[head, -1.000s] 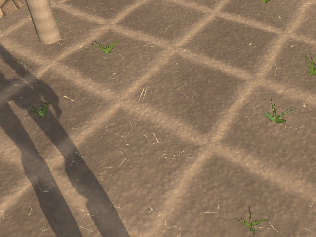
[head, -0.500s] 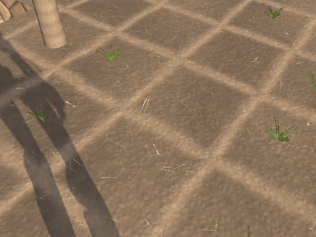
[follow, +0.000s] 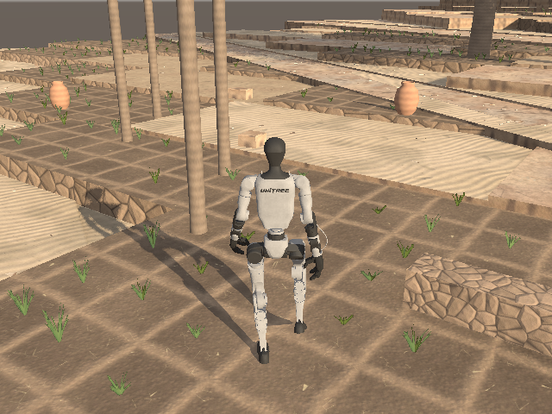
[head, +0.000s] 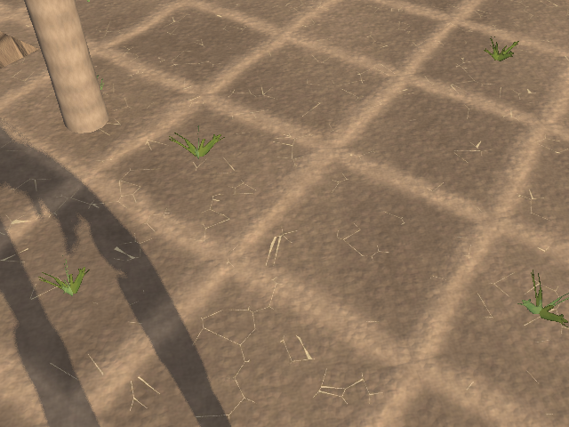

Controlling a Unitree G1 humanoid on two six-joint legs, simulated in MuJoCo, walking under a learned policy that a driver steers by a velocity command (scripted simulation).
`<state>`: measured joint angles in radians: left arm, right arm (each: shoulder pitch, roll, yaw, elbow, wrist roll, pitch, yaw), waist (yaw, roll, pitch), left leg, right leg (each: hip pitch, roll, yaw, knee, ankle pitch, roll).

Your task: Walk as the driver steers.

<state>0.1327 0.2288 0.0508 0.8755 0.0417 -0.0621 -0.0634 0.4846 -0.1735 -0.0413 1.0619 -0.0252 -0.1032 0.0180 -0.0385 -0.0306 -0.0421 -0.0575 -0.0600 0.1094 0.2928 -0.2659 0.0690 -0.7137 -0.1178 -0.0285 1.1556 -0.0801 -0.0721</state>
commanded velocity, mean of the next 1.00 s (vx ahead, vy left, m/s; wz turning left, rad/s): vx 0.72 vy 0.00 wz -0.12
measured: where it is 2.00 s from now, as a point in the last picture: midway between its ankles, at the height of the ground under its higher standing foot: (294, 289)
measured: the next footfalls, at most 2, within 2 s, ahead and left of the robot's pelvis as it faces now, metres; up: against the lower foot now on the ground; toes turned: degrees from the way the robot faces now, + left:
right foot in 0.26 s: +0.43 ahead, -0.08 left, +0.00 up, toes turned -4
left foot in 0.72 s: +0.89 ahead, +0.07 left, +0.00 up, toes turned +2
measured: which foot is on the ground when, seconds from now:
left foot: down 0.00-0.28, up 0.30-0.70, down 0.72-1.00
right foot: up 0.00-0.24, down 0.26-0.70, up 0.72-1.00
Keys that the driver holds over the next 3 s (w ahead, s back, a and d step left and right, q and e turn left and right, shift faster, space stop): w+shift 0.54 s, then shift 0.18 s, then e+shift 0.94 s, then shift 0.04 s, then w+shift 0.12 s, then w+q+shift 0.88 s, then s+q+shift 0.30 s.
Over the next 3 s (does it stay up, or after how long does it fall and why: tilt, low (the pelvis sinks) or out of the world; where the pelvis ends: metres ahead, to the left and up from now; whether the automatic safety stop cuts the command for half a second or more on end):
stays up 1.54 -0.36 -0.04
